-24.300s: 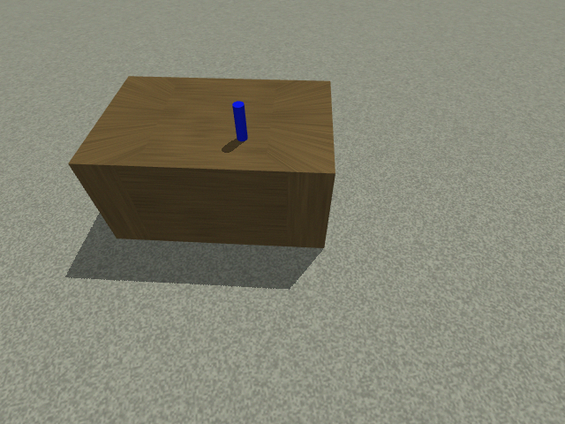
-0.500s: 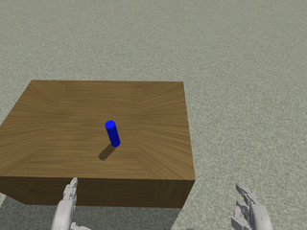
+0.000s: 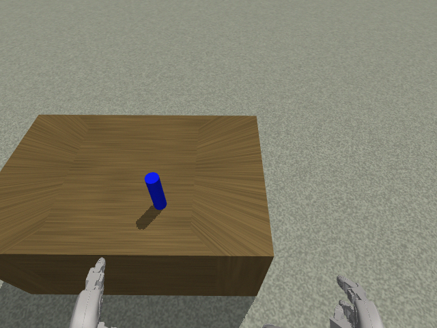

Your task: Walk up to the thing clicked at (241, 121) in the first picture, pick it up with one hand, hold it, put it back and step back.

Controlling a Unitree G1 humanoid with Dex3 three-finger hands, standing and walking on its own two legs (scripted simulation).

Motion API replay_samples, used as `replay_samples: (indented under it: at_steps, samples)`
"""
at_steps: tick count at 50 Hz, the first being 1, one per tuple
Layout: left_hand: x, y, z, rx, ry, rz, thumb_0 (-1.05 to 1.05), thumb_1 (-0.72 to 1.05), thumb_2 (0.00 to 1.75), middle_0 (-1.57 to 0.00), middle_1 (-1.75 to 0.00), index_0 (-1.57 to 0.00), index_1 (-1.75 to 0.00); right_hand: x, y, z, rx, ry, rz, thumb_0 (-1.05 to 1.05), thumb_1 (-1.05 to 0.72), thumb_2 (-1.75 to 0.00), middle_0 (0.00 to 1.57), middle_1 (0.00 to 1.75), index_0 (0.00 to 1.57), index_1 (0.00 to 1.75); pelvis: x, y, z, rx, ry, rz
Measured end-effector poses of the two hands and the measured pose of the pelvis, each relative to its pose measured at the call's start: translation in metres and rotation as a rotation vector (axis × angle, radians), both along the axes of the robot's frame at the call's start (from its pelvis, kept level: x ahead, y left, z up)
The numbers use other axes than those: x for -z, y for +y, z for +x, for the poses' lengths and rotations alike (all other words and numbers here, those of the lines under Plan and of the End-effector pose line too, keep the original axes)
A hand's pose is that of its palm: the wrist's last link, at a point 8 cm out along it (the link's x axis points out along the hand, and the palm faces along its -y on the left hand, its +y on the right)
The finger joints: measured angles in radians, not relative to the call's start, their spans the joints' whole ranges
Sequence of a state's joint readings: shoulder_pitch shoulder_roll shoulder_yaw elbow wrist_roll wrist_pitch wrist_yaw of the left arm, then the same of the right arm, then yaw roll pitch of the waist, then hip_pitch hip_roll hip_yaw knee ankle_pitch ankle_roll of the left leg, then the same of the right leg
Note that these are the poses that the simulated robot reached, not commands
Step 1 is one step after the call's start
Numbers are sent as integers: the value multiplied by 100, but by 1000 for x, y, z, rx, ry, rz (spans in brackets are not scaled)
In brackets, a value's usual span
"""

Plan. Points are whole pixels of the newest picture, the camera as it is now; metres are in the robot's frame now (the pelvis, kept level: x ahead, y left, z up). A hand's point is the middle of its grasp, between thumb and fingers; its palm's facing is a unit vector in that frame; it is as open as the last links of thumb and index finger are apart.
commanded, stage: home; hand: left
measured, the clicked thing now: (156, 192) +0.52 +0.20 -0.20
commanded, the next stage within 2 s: stand in 0.36 s
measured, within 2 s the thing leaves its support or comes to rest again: neither
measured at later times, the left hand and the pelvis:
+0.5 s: hand (125, 316) +0.17 +0.18 -0.05, palm faces +0.12 -0.95 -0.29, open 17.5 cm; pelvis +0.00 +0.00 +0.00, yaw +1 degrees
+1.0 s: hand out of the picture +0.06 +0.25 -0.11, palm faces +0.00 -0.93 -0.37, open 8.2 cm; pelvis +0.00 -0.01 +0.04, yaw +2 degrees
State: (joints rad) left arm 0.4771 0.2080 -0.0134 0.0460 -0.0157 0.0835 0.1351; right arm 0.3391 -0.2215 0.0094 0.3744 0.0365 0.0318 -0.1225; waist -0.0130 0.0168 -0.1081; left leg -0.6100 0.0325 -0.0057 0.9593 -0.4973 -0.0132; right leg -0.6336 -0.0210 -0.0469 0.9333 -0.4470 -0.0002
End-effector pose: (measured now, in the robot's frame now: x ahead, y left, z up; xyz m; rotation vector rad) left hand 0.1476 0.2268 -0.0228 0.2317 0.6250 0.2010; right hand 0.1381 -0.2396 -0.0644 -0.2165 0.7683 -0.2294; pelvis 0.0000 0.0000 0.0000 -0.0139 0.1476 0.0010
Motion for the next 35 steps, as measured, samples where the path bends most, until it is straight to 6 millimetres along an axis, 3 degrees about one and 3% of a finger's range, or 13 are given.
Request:
replay_samples:
  at_steps: [9,26,31,35]
  samples:
    - [-1,-1,-1,-4,32,18,-1,-55,5,-5,-5,-6,-5,7,-3,-2,11,-6,-3,1,-90,-89,20,30,21,30,-1,-2,-2,-3,-8,-2]
    - [-1,-3,-3,-24,71,12,-1,-55,6,-6,-6,-7,-6,0,-2,15,-20,-83,-17,1,-90,-89,20,30,21,30,-3,-5,-1,-12,-11,-5]
    - [19,10,-3,72,133,73,-1,-41,20,-13,-16,-13,-16,14,-8,11,-145,62,-55,0,-90,-89,20,30,21,30,-7,-5,-4,-13,-70,10]
    - [36,31,-20,67,250,84,0,-19,41,-17,-23,-17,-22,22,-24,-4,-140,177,-43,1,-90,-89,20,30,21,30,-12,-6,-3,-13,-103,21]
